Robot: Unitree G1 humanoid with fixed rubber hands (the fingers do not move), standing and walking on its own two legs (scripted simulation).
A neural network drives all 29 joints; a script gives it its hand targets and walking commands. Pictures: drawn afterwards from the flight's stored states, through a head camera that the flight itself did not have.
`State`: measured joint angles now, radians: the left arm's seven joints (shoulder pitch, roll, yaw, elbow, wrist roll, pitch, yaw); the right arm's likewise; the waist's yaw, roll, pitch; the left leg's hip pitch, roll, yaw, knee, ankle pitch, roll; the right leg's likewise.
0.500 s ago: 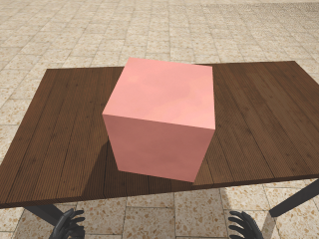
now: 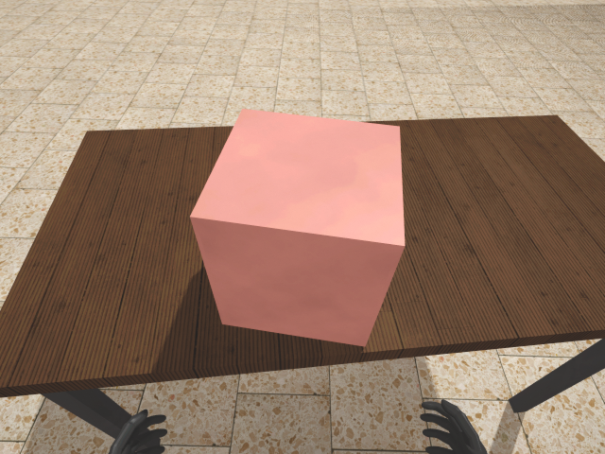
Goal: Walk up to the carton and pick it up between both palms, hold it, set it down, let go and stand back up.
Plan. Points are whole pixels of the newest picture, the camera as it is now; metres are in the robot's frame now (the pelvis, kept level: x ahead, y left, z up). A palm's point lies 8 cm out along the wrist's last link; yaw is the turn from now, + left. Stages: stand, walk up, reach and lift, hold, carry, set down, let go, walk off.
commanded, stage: let go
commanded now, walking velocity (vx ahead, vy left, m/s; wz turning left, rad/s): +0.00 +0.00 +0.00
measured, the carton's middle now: (305, 231) +0.42 -0.01 +0.06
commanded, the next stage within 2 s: stand in 0.10 s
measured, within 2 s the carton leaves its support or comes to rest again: neither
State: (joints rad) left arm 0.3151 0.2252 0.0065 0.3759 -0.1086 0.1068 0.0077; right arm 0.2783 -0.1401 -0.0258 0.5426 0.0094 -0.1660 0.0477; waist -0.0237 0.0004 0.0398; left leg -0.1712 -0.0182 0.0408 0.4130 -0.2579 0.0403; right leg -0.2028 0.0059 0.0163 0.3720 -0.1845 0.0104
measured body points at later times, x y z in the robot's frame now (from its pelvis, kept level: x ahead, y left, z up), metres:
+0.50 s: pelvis +0.00 +0.00 +0.00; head +0.02 +0.01 +0.45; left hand +0.12 +0.25 -0.12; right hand +0.11 -0.28 -0.11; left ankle -0.02 +0.09 -0.74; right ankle +0.01 -0.13 -0.74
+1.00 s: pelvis +0.00 +0.00 +0.00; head +0.02 +0.00 +0.45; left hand +0.10 +0.25 -0.13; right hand +0.10 -0.28 -0.11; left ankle -0.02 +0.09 -0.74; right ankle +0.01 -0.13 -0.74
